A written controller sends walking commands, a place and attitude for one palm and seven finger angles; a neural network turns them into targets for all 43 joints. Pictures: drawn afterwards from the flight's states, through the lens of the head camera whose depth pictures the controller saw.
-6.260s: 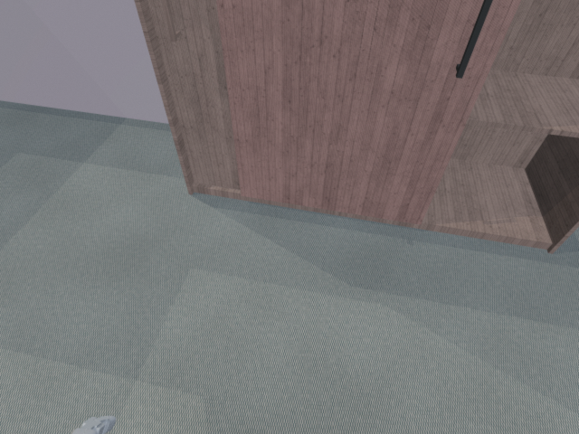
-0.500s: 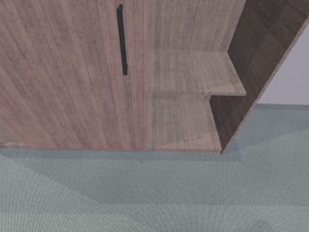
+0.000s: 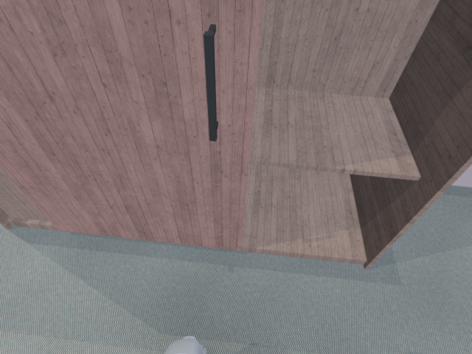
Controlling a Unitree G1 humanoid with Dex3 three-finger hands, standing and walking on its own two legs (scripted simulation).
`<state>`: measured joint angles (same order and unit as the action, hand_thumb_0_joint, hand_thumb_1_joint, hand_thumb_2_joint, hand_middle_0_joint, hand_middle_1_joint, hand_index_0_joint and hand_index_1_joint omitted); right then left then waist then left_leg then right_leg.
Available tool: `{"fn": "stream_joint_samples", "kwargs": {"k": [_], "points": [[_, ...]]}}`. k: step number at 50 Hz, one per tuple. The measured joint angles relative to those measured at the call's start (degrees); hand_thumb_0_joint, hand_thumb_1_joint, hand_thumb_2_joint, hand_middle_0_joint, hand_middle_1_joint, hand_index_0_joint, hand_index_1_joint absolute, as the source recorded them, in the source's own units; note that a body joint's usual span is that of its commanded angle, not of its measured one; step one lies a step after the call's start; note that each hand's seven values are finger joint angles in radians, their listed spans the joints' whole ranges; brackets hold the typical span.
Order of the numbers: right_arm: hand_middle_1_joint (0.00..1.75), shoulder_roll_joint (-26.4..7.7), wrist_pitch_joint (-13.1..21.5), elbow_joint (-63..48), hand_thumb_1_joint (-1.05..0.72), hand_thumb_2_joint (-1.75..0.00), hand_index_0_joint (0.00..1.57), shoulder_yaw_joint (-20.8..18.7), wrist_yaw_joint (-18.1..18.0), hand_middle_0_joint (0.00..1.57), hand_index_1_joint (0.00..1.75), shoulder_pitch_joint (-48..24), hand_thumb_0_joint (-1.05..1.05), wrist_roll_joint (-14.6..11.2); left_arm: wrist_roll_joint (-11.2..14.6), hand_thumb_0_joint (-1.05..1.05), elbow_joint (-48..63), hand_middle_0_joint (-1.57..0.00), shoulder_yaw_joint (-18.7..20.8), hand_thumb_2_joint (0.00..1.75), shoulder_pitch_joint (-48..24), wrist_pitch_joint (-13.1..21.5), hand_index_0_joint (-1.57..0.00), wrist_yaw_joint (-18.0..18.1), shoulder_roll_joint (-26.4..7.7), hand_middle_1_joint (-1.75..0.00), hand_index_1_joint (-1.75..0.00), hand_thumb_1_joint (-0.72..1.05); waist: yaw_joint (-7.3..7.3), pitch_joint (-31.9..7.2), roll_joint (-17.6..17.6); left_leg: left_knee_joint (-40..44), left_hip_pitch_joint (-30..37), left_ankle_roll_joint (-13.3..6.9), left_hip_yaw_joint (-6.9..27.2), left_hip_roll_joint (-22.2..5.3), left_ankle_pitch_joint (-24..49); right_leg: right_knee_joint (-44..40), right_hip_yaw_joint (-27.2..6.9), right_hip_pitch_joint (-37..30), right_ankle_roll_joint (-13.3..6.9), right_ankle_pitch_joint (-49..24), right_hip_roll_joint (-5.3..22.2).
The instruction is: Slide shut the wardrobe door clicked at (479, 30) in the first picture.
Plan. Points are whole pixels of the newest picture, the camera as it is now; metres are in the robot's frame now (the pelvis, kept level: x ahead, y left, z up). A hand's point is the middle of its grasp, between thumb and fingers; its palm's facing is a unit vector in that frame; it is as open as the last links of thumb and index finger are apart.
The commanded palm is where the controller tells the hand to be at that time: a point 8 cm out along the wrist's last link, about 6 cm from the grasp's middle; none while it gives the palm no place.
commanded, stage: take the last steps up to it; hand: left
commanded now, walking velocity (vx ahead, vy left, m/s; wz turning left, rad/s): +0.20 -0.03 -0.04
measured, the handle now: (212, 89) +0.61 +0.11 +0.12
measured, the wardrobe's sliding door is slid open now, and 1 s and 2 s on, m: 0.56 0.56 0.56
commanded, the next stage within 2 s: come to a stop and stand still in 0.14 s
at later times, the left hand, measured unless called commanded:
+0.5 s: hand (157, 310) +0.22 +0.19 -0.17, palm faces -0.06 -0.97 -0.23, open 7.4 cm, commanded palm none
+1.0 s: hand out of the picture +0.14 +0.23 -0.18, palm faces -0.03 -0.97 -0.22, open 7.4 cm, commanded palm none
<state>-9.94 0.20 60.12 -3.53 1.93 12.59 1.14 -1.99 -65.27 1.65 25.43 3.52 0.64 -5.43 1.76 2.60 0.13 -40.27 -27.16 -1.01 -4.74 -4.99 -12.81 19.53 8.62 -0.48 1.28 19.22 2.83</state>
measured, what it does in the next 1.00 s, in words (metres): walks ahead: left foot, then right foot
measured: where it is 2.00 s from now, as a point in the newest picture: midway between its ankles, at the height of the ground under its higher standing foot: outside the picture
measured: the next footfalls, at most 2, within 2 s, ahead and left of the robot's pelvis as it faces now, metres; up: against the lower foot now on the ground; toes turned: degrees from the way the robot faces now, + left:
left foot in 0.06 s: +0.15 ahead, +0.12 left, +0.00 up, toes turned -2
right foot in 0.40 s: +0.21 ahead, -0.10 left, +0.00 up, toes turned -9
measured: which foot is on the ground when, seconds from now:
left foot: up 0.00-0.04, down 0.06-1.00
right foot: down 0.00-0.06, up 0.08-0.38, down 0.40-0.70, up 0.72-1.00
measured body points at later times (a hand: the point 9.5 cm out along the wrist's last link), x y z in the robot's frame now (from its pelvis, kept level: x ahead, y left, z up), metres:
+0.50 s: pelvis +0.13 +0.01 -0.01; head +0.15 -0.01 +0.44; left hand +0.23 +0.24 -0.15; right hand +0.13 -0.21 -0.18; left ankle +0.10 +0.13 -0.73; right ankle +0.17 -0.10 -0.74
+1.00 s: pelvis +0.12 +0.04 +0.00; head +0.14 +0.04 +0.45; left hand +0.14 +0.28 -0.16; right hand +0.13 -0.19 -0.15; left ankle +0.11 +0.14 -0.74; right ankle +0.06 -0.08 -0.73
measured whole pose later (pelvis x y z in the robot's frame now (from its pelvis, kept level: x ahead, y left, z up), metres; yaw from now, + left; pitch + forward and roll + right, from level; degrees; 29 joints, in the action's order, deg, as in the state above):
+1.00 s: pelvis +0.12 +0.04 +0.00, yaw -3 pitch +0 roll +1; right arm -8.4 0.0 62.7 -2.1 -2.2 12.9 0.8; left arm -0.8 -63.5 2.1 14.0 -2.1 1.7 -11.3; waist -0.4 2.6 1.6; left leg -24.7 -10.4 -1.8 -5.7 0.2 -14.4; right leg 30.2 1.7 9.8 1.1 18.8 2.2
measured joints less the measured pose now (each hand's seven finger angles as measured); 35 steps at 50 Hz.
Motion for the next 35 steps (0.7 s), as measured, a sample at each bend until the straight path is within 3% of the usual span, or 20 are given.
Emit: {"fn": "stream_joint_samples", "kwargs": {"k": [2, 5, 7, 9, 14, 20, 25, 30, 33, 35], "points": [[0.30, 0.2, 1.0, -0.7, -0.91, -0.89, 0.20, 0.4, -0.1, 0.19, 0.30, -1.1, 0.00, 0.2, 0.2, 0.01, -0.5, -0.20, 0.3, 0.90, 0.8, -0.3, -0.20, 0.0, -0.3, -0.30, -0.30, 0.91, 0.40, 0.4, 0.5, 5.9, 3.8, -0.5, -0.9, 1.0, 1.3, 4.3, -0.4, 0.4, 0.9, 3.5, 0.8], [0.30, 1.3, 2.8, -1.6, -0.91, -0.89, 0.20, 0.8, -1.2, 0.19, 0.30, -2.8, 0.00, 0.4, 0.7, 0.01, -1.1, -0.20, 0.6, 0.90, -0.1, -1.8, -0.20, 0.0, -1.4, -0.30, -0.30, 0.91, 0.05, 1.3, 1.9, 4.0, 5.0, -1.3, -1.9, 2.0, -0.7, 25.3, -4.0, 8.5, -1.2, 10.3, 1.7], [0.30, 2.2, 3.1, -1.7, -0.92, -0.89, 0.20, 1.1, -1.8, 0.19, 0.30, -2.9, 0.00, 0.2, 0.8, 0.01, -1.1, -0.20, 0.9, 0.90, -1.8, -2.4, -0.20, 0.0, -2.4, -0.30, -0.30, 0.91, -0.11, 1.2, 2.5, 4.8, 7.1, -1.3, -3.3, 2.4, -1.9, 38.8, -5.7, 15.3, -2.3, 9.6, 1.1], [0.30, 2.3, 3.5, -1.9, -0.94, -0.89, 0.20, 0.6, -2.8, 0.20, 0.30, -2.5, -0.01, -0.2, 0.7, 0.01, -0.4, -0.20, 1.3, 0.90, -3.7, -2.5, -0.20, -0.2, -3.3, -0.30, -0.30, 0.91, -0.64, 0.6, 2.6, 8.1, 9.9, -1.2, -4.2, 2.9, -1.3, 44.1, -5.5, 20.5, -2.5, 7.0, 1.2], [0.30, 1.0, 2.9, -0.7, -0.95, -0.89, 0.20, 1.0, -3.0, 0.20, 0.30, -0.2, -0.02, 0.1, 0.4, 0.01, 3.7, -0.19, 1.7, 0.90, -8.8, -2.5, -0.19, -0.2, -4.8, -0.30, -0.30, 0.92, -1.22, -1.2, 1.6, 14.9, 15.3, -1.4, -5.0, 3.9, -0.2, 34.3, -4.0, 25.6, -1.7, 2.6, 2.0], [0.30, 1.6, 1.0, 2.0, -0.93, -0.89, 0.20, 1.9, -3.0, 0.20, 0.30, 1.8, -0.01, -0.2, 0.5, 0.00, 6.7, -0.19, 0.6, 0.90, -13.6, -1.8, -0.19, 0.7, -5.1, -0.30, -0.30, 0.92, -1.87, -0.7, 1.6, 11.9, 17.6, 0.2, -4.9, 4.7, -4.5, 13.4, -4.9, 19.7, -0.9, -9.2, 1.9], [0.30, 1.3, -1.3, 2.8, -0.92, -0.89, 0.20, 1.3, -3.0, 0.20, 0.30, 1.4, 0.00, -0.9, 0.7, 0.00, 6.3, -0.19, -0.7, 0.90, -15.7, -2.5, -0.19, 0.9, -3.2, -0.30, -0.30, 0.91, -3.55, -0.3, -1.8, 7.1, 16.1, 1.8, -1.7, 3.0, -9.5, 13.3, -3.3, 18.7, -2.5, -5.2, 0.0], [0.30, 1.4, -2.4, 2.0, -0.92, -0.89, 0.20, 0.8, -3.3, 0.20, 0.30, 0.9, 0.00, -1.1, 0.5, 0.00, 7.1, -0.20, -0.2, 0.90, -18.5, -3.5, -0.20, 1.4, -2.2, -0.30, -0.30, 0.91, -3.07, 1.7, -1.3, -0.5, 12.5, 2.7, 1.7, 3.8, -15.0, 11.7, -2.3, 18.5, -2.4, -6.3, 0.2], [0.30, 1.2, -2.5, 1.3, -0.92, -0.89, 0.20, 0.6, -3.4, 0.20, 0.30, 0.5, 0.00, -1.1, 0.5, 0.00, 7.6, -0.20, 0.4, 0.90, -19.1, -4.1, -0.20, 1.6, -2.5, -0.30, -0.30, 0.91, -2.63, 2.6, -0.2, 4.2, 13.1, 2.9, 1.9, 4.0, -10.8, 12.0, -2.3, 19.0, -1.5, -6.7, 0.8], [0.30, 1.3, -2.0, 0.9, -0.92, -0.89, 0.20, 0.6, -3.4, 0.20, 0.30, 0.5, 0.00, -0.8, 0.8, 0.00, 7.5, -0.20, 0.9, 0.90, -18.8, -4.8, -0.20, 1.6, -3.3, -0.30, -0.30, 0.91, -2.39, 3.0, 1.2, 7.6, 14.2, 1.5, 0.9, 4.4, -4.6, 13.6, -2.9, 19.7, -0.7, -6.2, 1.5]]}}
